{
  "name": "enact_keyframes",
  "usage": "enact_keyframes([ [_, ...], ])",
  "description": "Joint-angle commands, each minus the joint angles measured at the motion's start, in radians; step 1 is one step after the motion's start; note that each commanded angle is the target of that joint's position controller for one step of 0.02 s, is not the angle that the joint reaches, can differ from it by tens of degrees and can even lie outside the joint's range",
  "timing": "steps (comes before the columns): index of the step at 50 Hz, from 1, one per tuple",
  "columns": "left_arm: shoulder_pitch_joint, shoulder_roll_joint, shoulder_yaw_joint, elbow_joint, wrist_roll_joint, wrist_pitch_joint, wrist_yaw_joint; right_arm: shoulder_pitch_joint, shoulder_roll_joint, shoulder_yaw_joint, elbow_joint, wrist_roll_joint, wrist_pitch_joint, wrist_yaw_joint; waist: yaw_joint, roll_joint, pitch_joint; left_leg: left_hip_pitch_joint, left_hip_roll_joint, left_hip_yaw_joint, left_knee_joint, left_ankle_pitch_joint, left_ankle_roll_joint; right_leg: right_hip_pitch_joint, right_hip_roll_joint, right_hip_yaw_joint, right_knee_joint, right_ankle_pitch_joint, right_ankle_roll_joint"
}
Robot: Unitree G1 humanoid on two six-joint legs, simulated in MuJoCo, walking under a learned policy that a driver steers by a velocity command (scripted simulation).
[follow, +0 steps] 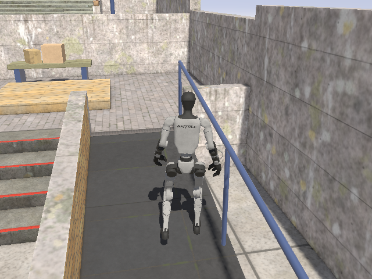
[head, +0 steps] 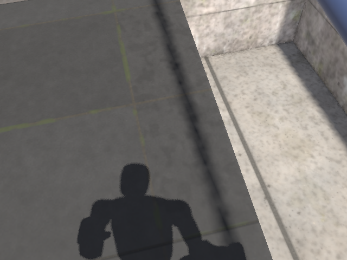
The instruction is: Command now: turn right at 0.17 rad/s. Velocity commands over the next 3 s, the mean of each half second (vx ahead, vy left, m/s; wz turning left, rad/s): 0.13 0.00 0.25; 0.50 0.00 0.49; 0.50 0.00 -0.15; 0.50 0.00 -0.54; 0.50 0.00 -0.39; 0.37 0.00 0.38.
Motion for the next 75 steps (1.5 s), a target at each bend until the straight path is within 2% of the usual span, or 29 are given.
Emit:
enact_keyframes([
  [1, 0.084, 0.014, 0.015, 0.012, -0.029, -0.017, 0.005, 0.139, -0.016, 0.004, 0.022, 0.03, 0.003, -0.011, -0.011, -0.132, -0.234, -0.156, 0.024, -0.145, 0.177, 0.05, -0.023, 0.362, -0.292, 0.28, -0.219, 1.005, -0.189],
  [8, -0.019, 0.095, 0.037, 0.026, 0.023, -0.001, 0.057, -0.085, -0.021, -0.016, -0.034, 0.022, 0.048, -0.031, 0.01, -0.126, -0.064, -0.117, -0.05, -0.107, -0.014, 0.13, 0.0, 0.257, -0.282, 0.137, -0.39, 0.577, -0.117],
  [16, 0.003, 0.097, 0.037, -0.019, -0.016, 0.002, 0.117, -0.104, -0.021, -0.034, -0.159, 0.013, 0.064, -0.041, 0.05, -0.086, -0.02, -0.377, -0.039, -0.091, 0.107, 0.136, -0.01, 0.429, -0.357, 0.131, -0.479, 0.298, -0.24],
  [18, -0.003, 0.117, 0.048, -0.022, -0.015, 0.008, 0.112, -0.136, 0.006, -0.019, -0.193, 0.011, 0.073, -0.015, 0.055, -0.085, -0.04, -0.388, -0.014, -0.086, 0.008, 0.14, 0.009, 0.498, -0.357, 0.082, -0.457, 0.397, -0.229],
  [19, 0.117, 0.169, 0.07, -0.005, -0.049, -0.012, 0.099, -0.087, 0.022, -0.007, -0.2, 0.041, 0.056, 0.003, 0.071, -0.16, -0.155, -0.37, -0.007, -0.042, -0.014, 0.094, 0.042, 0.542, -0.393, 0.152, -0.59, -0.23, -0.214],
  [20, 0.057, 0.172, 0.067, -0.022, -0.055, -0.028, 0.092, -0.15, 0.014, -0.006, -0.227, 0.046, 0.052, 0.014, 0.058, -0.146, -0.069, -0.406, 0.007, -0.039, -0.05, 0.157, 0.065, 0.489, -0.427, 0.187, -0.639, -0.327, -0.188],
  [23, 0.177, 0.206, 0.105, 0.023, -0.015, -0.022, 0.066, -0.209, 0.036, 0.018, -0.241, 0.004, 0.058, 0.044, 0.089, 0.021, 0.002, -0.493, 0.044, -0.091, -0.234, 0.106, 0.114, 0.592, -0.468, 0.104, -0.588, -0.088, -0.164],
  [26, 0.152, 0.224, 0.119, 0.031, -0.026, -0.018, 0.032, -0.205, 0.056, 0.037, -0.26, 0.018, 0.058, 0.059, 0.079, -0.07, -0.037, -0.351, 0.027, -0.005, -0.336, 0.134, 0.126, 0.549, -0.444, -0.037, -0.593, -0.039, -0.14],
  [29, 0.098, 0.236, 0.112, 0.031, -0.027, -0.001, 0.004, -0.154, 0.005, 0.012, -0.229, 0.032, 0.024, 0.074, 0.051, -0.139, -0.06, -0.099, -0.079, 0.143, -0.414, 0.16, 0.138, 0.42, -0.373, -0.148, -0.563, -0.122, -0.118],
  [31, 0.048, 0.158, 0.069, 0.027, -0.029, -0.006, 0.003, 0.011, -0.071, -0.03, -0.158, 0.009, 0.022, 0.053, -0.046, -0.104, -0.093, 0.264, -0.21, 0.254, -0.487, 0.205, 0.176, 0.214, -0.267, -0.264, -0.348, 0.02, -0.063],
  [32, -0.041, 0.106, 0.043, 0.005, -0.031, -0.017, -0.003, 0.171, -0.145, -0.085, -0.119, 0.031, 0.036, 0.034, -0.141, -0.059, -0.158, 0.5, -0.201, 0.157, -0.497, 0.19, 0.234, 0.062, -0.178, -0.336, -0.018, 0.257, -0.013],
  [33, -0.123, 0.067, 0.019, -0.075, -0.019, -0.033, 0.012, 0.328, -0.293, -0.122, -0.112, 0.028, 0.032, 0.017, -0.192, 0.171, -0.141, 0.664, 0.06, -0.338, -0.685, 0.153, 0.379, -0.306, -0.073, -0.326, 0.437, -0.09, 0.077],
  [34, -0.184, 0.078, 0.015, -0.11, -0.039, -0.08, 0.024, 0.297, -0.3, -0.113, -0.127, 0.011, -0.002, 0.022, -0.176, 0.022, -0.213, 0.683, 0.232, -0.792, -0.88, -0.07, 0.503, -0.504, -0.02, -0.025, 0.643, -0.175, 0.074],
  [35, -0.171, 0.098, 0.02, -0.109, -0.063, -0.106, 0.014, 0.244, -0.26, -0.098, -0.136, 0.007, -0.028, 0.029, -0.133, -0.019, -0.14, 0.638, 0.25, -0.733, -0.885, 0.036, 0.507, -0.556, -0.075, 0.062, 0.662, -0.124, 0.049],
  [36, -0.105, 0.099, 0.017, -0.094, -0.082, -0.129, 0.01, 0.202, -0.209, -0.085, -0.135, 0.01, -0.045, 0.022, -0.081, 0.067, -0.091, 0.537, 0.225, -0.678, -0.901, 0.003, 0.502, -0.525, -0.103, 0.09, 0.614, -0.046, 0.026],
  [38, -0.01, 0.128, 0.023, -0.051, -0.039, -0.148, 0.02, 0.08, -0.095, -0.043, -0.166, -0.023, -0.041, 0.016, 0.014, 0.079, -0.042, 0.364, 0.131, -0.5, -0.895, 0.206, 0.447, -0.385, -0.131, 0.099, 0.553, 0.074, 0.026],
  [40, 0.031, 0.12, 0.026, -0.016, -0.025, -0.126, 0.0, 0.014, -0.063, -0.029, -0.195, -0.013, -0.04, 0.01, 0.064, 0.072, -0.033, 0.251, 0.067, -0.38, -0.909, 0.275, 0.413, -0.309, -0.11, 0.073, 0.534, 0.1, 0.034],
  [45, -0.157, -0.006, -0.04, -0.048, -0.022, -0.122, -0.018, 0.141, -0.092, -0.033, -0.169, -0.006, -0.01, -0.03, -0.004, 0.069, 0.017, 0.15, 0.014, -0.209, -0.917, 0.466, 0.355, -0.241, -0.071, -0.01, 0.27, 0.257, 0.066],
  [49, -0.244, 0.023, -0.034, -0.079, -0.041, -0.124, -0.032, 0.216, -0.118, -0.033, -0.136, -0.003, -0.014, -0.024, -0.023, 0.13, 0.02, 0.233, 0.075, -0.235, -0.909, 0.601, 0.347, -0.178, -0.027, -0.058, 0.123, 0.085, 0.006],
  [52, -0.026, 0.111, 0.015, -0.032, -0.028, -0.117, -0.029, 0.164, -0.132, -0.022, -0.145, -0.001, -0.026, -0.025, 0.124, 0.157, -0.127, 0.222, 0.026, -0.168, -0.617, 1.227, 0.299, 0.168, 0.076, -0.129, 0.009, 0.105, -0.08],
  [53, 0.153, 0.16, 0.037, -0.001, -0.024, -0.112, -0.023, 0.108, -0.118, -0.015, -0.169, -0.003, -0.032, -0.028, 0.218, 0.116, -0.228, 0.073, -0.012, -0.142, -0.373, 1.205, 0.254, 0.43, -0.01, 0.01, -0.03, 0.137, -0.128],
  [54, 0.278, 0.246, 0.062, 0.022, -0.008, -0.108, -0.019, 0.209, -0.017, 0.01, -0.197, 0.016, -0.044, -0.033, 0.182, -0.223, -0.386, -0.248, -0.171, -0.097, 0.08, 0.663, 0.164, 0.724, -0.275, 0.548, -0.228, -0.198, -0.284],
  [55, 0.327, 0.206, 0.047, 0.054, -0.023, -0.109, -0.018, 0.179, -0.012, 0.016, -0.191, 0.023, -0.066, -0.023, 0.185, -0.313, -0.395, -0.425, -0.252, -0.223, 0.278, 0.186, 0.153, 0.769, -0.36, 1.016, -0.522, -0.527, -0.333],
  [56, 0.238, 0.158, 0.033, 0.058, -0.033, -0.111, -0.009, 0.103, -0.055, -0.003, -0.203, 0.042, -0.082, -0.01, 0.14, -0.223, -0.182, -0.572, -0.196, -0.221, 0.426, 0.227, 0.158, 0.638, -0.381, 0.952, -0.542, -0.576, -0.315],
  [59, 0.095, 0.072, 0.006, 0.048, -0.015, -0.114, -0.002, 0.042, -0.046, 0.0, -0.226, -0.011, -0.073, -0.008, -0.004, -0.06, -0.03, -0.423, -0.059, -0.15, 0.302, 0.371, 0.174, 0.239, -0.24, 0.534, -0.538, -0.153, -0.245],
  [65, 0.124, 0.131, 0.026, 0.073, -0.037, -0.115, 0.049, -0.069, 0.011, 0.034, -0.22, -0.046, -0.068, -0.004, -0.002, -0.079, -0.035, -0.289, -0.062, -0.036, -0.074, 0.492, 0.077, 0.149, -0.132, 0.215, -0.589, 0.192, -0.235],
  [70, 0.245, 0.195, 0.056, 0.091, -0.043, -0.079, 0.059, -0.204, 0.01, 0.03, -0.231, 0.019, -0.099, 0.012, 0.065, -0.133, -0.047, -0.137, -0.119, -0.026, -0.413, 0.435, 0.034, 0.215, -0.169, 0.24, -0.536, 0.134, -0.203],
  [73, 0.227, 0.187, 0.05, 0.081, -0.036, -0.07, 0.051, -0.117, -0.059, 0.003, -0.211, 0.03, -0.11, 0.02, -0.004, -0.142, -0.057, 0.006, -0.137, -0.006, -0.523, 0.375, 0.083, 0.211, -0.192, 0.31, -0.445, -0.01, -0.173],
  [75, 0.172, 0.069, 0.008, 0.039, -0.009, -0.068, 0.043, 0.147, -0.13, -0.037, -0.162, 0.031, -0.114, 0.004, -0.147, -0.088, -0.186, 0.418, -0.005, -0.169, -0.6, 0.308, 0.149, 0.017, -0.06, 0.218, -0.013, 0.104, -0.088],
])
